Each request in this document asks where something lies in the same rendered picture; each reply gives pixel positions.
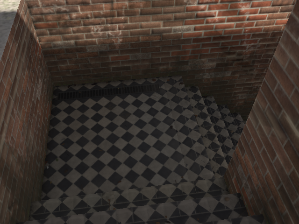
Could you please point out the stairs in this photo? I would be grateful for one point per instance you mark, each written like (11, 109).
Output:
(220, 130)
(197, 202)

